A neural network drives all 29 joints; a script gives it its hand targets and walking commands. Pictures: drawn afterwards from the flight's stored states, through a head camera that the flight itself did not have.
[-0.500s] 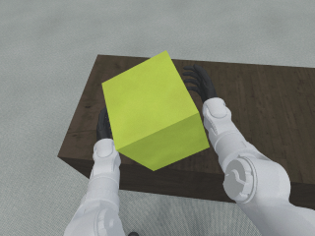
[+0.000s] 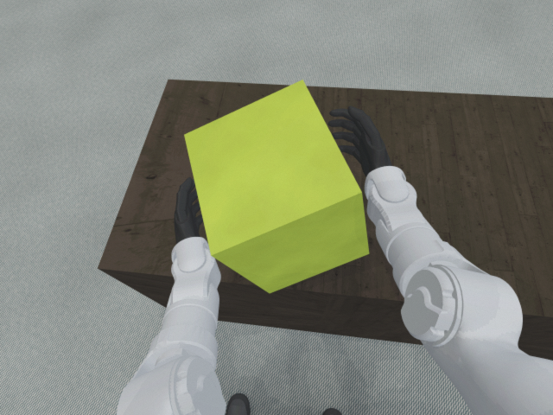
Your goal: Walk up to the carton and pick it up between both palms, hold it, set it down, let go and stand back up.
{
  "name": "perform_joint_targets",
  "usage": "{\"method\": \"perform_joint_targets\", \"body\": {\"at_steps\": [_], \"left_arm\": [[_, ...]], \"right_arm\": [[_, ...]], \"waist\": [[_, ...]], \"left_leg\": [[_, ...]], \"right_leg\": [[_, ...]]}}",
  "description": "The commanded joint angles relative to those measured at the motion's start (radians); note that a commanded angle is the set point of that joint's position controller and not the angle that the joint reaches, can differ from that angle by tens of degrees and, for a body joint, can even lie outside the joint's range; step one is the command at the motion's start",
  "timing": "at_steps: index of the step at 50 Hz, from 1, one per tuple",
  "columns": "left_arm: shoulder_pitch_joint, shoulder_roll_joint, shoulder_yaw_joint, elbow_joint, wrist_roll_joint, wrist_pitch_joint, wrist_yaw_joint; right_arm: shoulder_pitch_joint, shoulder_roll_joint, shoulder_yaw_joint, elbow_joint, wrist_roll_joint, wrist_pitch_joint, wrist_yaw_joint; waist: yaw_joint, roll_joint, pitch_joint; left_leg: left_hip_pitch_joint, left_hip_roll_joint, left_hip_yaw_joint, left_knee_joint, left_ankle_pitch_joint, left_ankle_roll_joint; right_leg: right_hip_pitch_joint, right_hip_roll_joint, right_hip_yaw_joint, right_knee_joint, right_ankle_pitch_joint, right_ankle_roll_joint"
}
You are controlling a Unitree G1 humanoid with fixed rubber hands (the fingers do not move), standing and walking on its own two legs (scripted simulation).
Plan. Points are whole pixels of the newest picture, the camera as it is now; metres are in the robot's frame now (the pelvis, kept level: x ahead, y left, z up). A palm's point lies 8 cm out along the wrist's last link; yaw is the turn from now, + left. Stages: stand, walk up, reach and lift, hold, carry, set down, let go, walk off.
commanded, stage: set down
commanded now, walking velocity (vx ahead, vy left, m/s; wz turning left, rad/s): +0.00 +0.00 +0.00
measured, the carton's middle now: (284, 199) +0.45 +0.06 -0.06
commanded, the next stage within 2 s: none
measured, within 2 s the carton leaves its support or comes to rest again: rests again in 1.70 s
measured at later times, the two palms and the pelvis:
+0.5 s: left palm (188, 230) +0.36 +0.19 -0.02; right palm (371, 162) +0.47 -0.07 +0.04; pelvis -0.01 +0.00 +0.00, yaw -1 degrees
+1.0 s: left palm (195, 228) +0.37 +0.19 -0.02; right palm (380, 169) +0.47 -0.08 +0.02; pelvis -0.01 +0.00 +0.00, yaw -1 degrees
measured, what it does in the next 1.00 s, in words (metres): stands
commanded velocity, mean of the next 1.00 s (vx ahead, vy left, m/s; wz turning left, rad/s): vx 0.00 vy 0.00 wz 0.00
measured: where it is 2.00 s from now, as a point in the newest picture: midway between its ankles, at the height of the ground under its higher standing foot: outside the picture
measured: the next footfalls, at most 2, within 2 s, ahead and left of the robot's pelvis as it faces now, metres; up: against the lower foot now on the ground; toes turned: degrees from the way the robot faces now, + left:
none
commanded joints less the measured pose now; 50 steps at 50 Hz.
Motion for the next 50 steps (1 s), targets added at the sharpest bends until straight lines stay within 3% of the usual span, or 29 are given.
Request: {"method": "perform_joint_targets", "body": {"at_steps": [1,4,5,6,7,8,11,12,19,22,23,25,26,29,30,31,33,36,37,38,39,40,41,42,43,44,46,48,50], "left_arm": [[-0.597,-0.334,-0.26,-0.059,0.05,-0.091,-0.087],[-0.616,-0.335,-0.28,-0.082,0.034,-0.096,-0.081],[-0.597,-0.33,-0.248,-0.066,0.053,-0.092,-0.076],[-0.606,-0.319,-0.25,-0.065,0.047,-0.088,-0.074],[-0.606,-0.316,-0.245,-0.071,0.049,-0.09,-0.075],[-0.59,-0.3,-0.228,-0.065,0.052,-0.084,-0.077],[-0.629,-0.324,-0.239,-0.093,0.047,-0.082,-0.079],[-0.597,-0.319,-0.23,-0.102,0.058,-0.078,-0.073],[-0.603,-0.303,-0.228,-0.117,0.07,-0.046,-0.062],[-0.619,-0.308,-0.203,-0.124,0.084,-0.035,-0.055],[-0.587,-0.302,-0.234,-0.118,0.07,-0.039,-0.058],[-0.582,-0.318,-0.211,-0.141,0.082,-0.031,-0.062],[-0.567,-0.308,-0.218,-0.122,0.069,-0.035,-0.068],[-0.553,-0.318,-0.198,-0.116,0.097,-0.034,-0.059],[-0.556,-0.319,-0.21,-0.116,0.099,-0.038,-0.063],[-0.546,-0.312,-0.192,-0.109,0.099,-0.039,-0.065],[-0.546,-0.325,-0.227,-0.126,0.083,-0.044,-0.069],[-0.528,-0.342,-0.196,-0.099,0.1,-0.04,-0.074],[-0.522,-0.333,-0.211,-0.102,0.097,-0.038,-0.074],[-0.506,-0.308,-0.181,-0.086,0.117,-0.033,-0.072],[-0.489,-0.306,-0.167,-0.105,0.122,-0.034,-0.07],[-0.526,-0.298,-0.194,-0.126,0.103,-0.042,-0.067],[-0.497,-0.297,-0.199,-0.1,0.098,-0.042,-0.07],[-0.503,-0.301,-0.216,-0.105,0.098,-0.049,-0.07],[-0.523,-0.28,-0.222,-0.104,0.076,-0.051,-0.071],[-0.523,-0.287,-0.182,-0.092,0.087,-0.05,-0.071],[-0.486,-0.254,-0.134,-0.055,0.112,-0.048,-0.073],[-0.493,-0.248,-0.167,-0.097,0.085,-0.056,-0.066],[-0.486,-0.237,-0.154,-0.09,0.088,-0.053,-0.065]], "right_arm": [[-0.331,0.478,0.161,0.132,-0.069,0.027,0.096],[-0.314,0.475,0.146,0.139,-0.064,0.037,0.099],[-0.325,0.463,0.132,0.134,-0.072,0.045,0.102],[-0.343,0.455,0.095,0.105,-0.096,0.041,0.098],[-0.334,0.444,0.108,0.113,-0.087,0.042,0.101],[-0.336,0.446,0.086,0.109,-0.097,0.047,0.099],[-0.36,0.449,0.072,0.082,-0.111,0.049,0.1],[-0.304,0.441,0.068,0.153,-0.112,0.061,0.106],[-0.314,0.436,0.048,0.086,-0.095,0.082,0.11],[-0.338,0.441,0.062,0.071,-0.088,0.092,0.113],[-0.32,0.419,0.06,0.053,-0.095,0.078,0.115],[-0.292,0.437,0.07,0.05,-0.092,0.087,0.117],[-0.297,0.434,0.066,0.048,-0.091,0.079,0.111],[-0.303,0.428,0.034,0.065,-0.102,0.072,0.109],[-0.296,0.414,0.059,0.054,-0.106,0.071,0.109],[-0.3,0.435,0.062,0.054,-0.084,0.066,0.111],[-0.273,0.42,0.086,0.051,-0.082,0.061,0.109],[-0.293,0.436,0.056,0.064,-0.1,0.067,0.111],[-0.29,0.412,0.046,0.037,-0.103,0.059,0.111],[-0.291,0.43,0.065,0.035,-0.092,0.068,0.111],[-0.26,0.406,0.077,0.042,-0.085,0.073,0.112],[-0.286,0.396,0.069,0.018,-0.085,0.059,0.109],[-0.283,0.396,0.078,0.023,-0.084,0.061,0.099],[-0.269,0.409,0.099,0.034,-0.073,0.062,0.095],[-0.297,0.369,0.079,0.004,-0.084,0.057,0.089],[-0.329,0.393,0.114,-0.007,-0.061,0.053,0.098],[-0.306,0.359,0.105,-0.004,-0.068,0.062,0.1],[-0.295,0.332,0.084,-0.031,-0.059,0.049,0.1],[-0.295,0.325,0.093,-0.022,-0.055,0.061,0.09]], "waist": [[0.024,-0.104,-0.617],[-0.003,-0.111,-0.65],[0.027,-0.111,-0.618],[0.012,-0.118,-0.607],[0.038,-0.09,-0.65],[0.024,-0.118,-0.625],[0.009,-0.088,-0.658],[0.035,-0.062,-0.639],[0.01,-0.049,-0.623],[0.047,-0.041,-0.669],[0.02,-0.084,-0.654],[0.028,-0.07,-0.631],[0.007,-0.101,-0.62],[0.038,-0.04,-0.624],[0.017,-0.081,-0.607],[0.06,-0.062,-0.618],[0.02,-0.084,-0.611],[0.031,-0.094,-0.573],[0.005,-0.096,-0.574],[0.048,-0.088,-0.559],[0.053,-0.07,-0.555],[0.025,-0.064,-0.613],[0.017,-0.119,-0.583],[0.034,-0.101,-0.597],[-0.007,-0.112,-0.616],[0.063,-0.109,-0.622],[0.066,-0.147,-0.554],[0.046,-0.099,-0.598],[0.06,-0.117,-0.605]], "left_leg": [[0.044,-0.111,0.11,0.033,0.367,0.07],[0.12,-0.101,0.103,0.041,0.374,0.061],[0.112,-0.097,0.106,0.034,0.361,0.069],[0.102,-0.103,0.111,0.036,0.34,0.067],[0.095,-0.104,0.117,0.035,0.338,0.065],[0.094,-0.107,0.117,0.039,0.323,0.064],[0.148,-0.105,0.114,0.046,0.376,0.06],[0.14,-0.103,0.114,0.053,0.372,0.06],[0.202,-0.108,0.125,0.058,0.339,0.061],[0.217,-0.106,0.122,0.068,0.366,0.066],[0.228,-0.103,0.122,0.075,0.412,0.067],[0.231,-0.105,0.119,0.06,0.423,0.065],[0.215,-0.109,0.122,0.065,0.426,0.061],[0.258,-0.102,0.128,0.083,0.458,0.058],[0.249,-0.093,0.118,0.079,0.48,0.062],[0.221,-0.1,0.129,0.074,0.474,0.063],[0.24,-0.1,0.12,0.078,0.494,0.061],[0.155,-0.105,0.129,0.043,0.388,0.076],[0.21,-0.103,0.129,0.054,0.393,0.07],[0.188,-0.107,0.13,0.043,0.386,0.076],[0.209,-0.106,0.126,0.051,0.395,0.073],[0.215,-0.107,0.132,0.06,0.408,0.068],[0.203,-0.102,0.119,0.059,0.45,0.068],[0.189,-0.108,0.136,0.059,0.436,0.073],[0.181,-0.099,0.126,0.061,0.401,0.072],[0.144,-0.107,0.13,0.045,0.383,0.081],[0.078,-0.109,0.136,0.021,0.303,0.099],[0.115,-0.11,0.144,0.04,0.348,0.071],[0.128,-0.115,0.151,0.045,0.37,0.079]], "right_leg": [[0.606,0.005,-0.009,0.106,0.628,0.057],[0.535,0.028,-0.017,0.079,0.521,0.057],[0.519,0.024,-0.016,0.072,0.482,0.051],[0.492,0.031,-0.023,0.057,0.466,0.047],[0.538,0.027,-0.015,0.061,0.465,0.044],[0.543,0.03,-0.014,0.061,0.468,0.051],[0.474,0.035,-0.024,0.053,0.448,0.048],[0.492,0.033,-0.027,0.053,0.416,0.035],[0.388,0.047,-0.038,0.021,0.295,0.041],[0.378,0.044,-0.03,0.029,0.287,0.034],[0.369,0.046,-0.049,0.035,0.338,0.037],[0.417,0.046,-0.04,0.031,0.369,0.037],[0.407,0.049,-0.05,0.035,0.392,0.042],[0.356,0.045,-0.035,0.031,0.346,0.025],[0.358,0.043,-0.039,0.038,0.383,0.026],[0.4,0.041,-0.029,0.032,0.402,0.027],[0.395,0.04,-0.039,0.051,0.451,0.03],[0.431,0.044,-0.04,0.033,0.386,0.036],[0.398,0.046,-0.041,0.028,0.354,0.036],[0.426,0.039,-0.03,0.026,0.366,0.033],[0.425,0.041,-0.031,0.03,0.369,0.034],[0.421,0.039,-0.035,0.033,0.392,0.027],[0.407,0.043,-0.031,0.042,0.426,0.036],[0.418,0.045,-0.031,0.046,0.434,0.036],[0.422,0.034,-0.023,0.056,0.444,0.033],[0.468,0.034,-0.011,0.042,0.418,0.035],[0.503,0.024,-0.007,0.042,0.406,0.045],[0.461,0.033,-0.013,0.031,0.389,0.04],[0.45,0.043,-0.011,0.03,0.37,0.034]]}}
